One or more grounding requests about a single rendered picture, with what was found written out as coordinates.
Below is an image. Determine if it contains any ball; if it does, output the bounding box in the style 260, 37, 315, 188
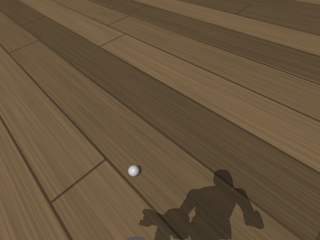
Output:
128, 165, 140, 177

